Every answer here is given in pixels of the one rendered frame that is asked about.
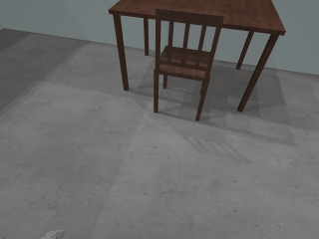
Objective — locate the left robot hand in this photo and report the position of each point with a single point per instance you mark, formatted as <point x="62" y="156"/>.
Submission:
<point x="58" y="234"/>

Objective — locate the table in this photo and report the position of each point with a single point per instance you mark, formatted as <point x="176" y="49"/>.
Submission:
<point x="258" y="16"/>

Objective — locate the chair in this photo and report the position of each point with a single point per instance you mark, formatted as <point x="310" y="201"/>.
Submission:
<point x="183" y="62"/>

